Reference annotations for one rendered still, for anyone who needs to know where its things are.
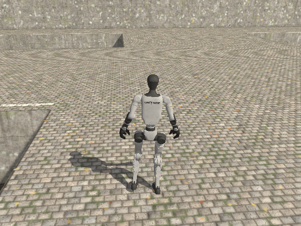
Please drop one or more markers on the left robot thigh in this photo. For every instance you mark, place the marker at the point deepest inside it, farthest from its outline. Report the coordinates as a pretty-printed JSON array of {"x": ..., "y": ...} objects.
[{"x": 138, "y": 136}]

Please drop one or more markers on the robot left hand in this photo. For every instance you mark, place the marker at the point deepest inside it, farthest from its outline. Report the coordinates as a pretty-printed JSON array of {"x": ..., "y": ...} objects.
[{"x": 123, "y": 132}]

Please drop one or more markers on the robot left upper arm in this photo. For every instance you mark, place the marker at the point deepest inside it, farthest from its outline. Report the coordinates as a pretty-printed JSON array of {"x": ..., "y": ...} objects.
[{"x": 134, "y": 104}]

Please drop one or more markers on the robot right forearm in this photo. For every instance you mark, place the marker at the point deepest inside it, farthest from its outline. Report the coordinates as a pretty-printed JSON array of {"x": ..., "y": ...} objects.
[{"x": 174, "y": 124}]

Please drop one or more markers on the robot head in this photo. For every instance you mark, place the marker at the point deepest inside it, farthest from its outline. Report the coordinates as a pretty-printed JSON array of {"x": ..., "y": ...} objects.
[{"x": 152, "y": 81}]

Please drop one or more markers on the robot right upper arm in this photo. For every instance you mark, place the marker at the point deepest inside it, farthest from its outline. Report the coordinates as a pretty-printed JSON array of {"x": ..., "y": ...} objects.
[{"x": 169, "y": 107}]

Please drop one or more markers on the robot right hand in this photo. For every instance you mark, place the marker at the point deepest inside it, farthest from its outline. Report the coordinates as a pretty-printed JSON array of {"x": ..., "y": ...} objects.
[{"x": 177, "y": 133}]

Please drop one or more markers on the robot left forearm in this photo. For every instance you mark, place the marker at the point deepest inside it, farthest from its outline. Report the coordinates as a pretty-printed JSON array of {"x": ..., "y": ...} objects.
[{"x": 126, "y": 122}]

